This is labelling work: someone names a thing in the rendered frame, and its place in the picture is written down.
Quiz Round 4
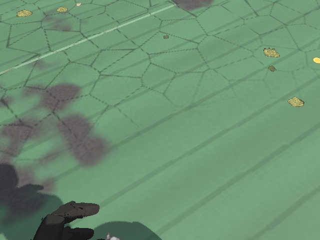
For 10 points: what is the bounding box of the left robot hand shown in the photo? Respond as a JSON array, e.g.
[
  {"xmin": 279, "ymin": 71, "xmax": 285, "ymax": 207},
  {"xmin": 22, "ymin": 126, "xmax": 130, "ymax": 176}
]
[{"xmin": 30, "ymin": 201, "xmax": 105, "ymax": 240}]

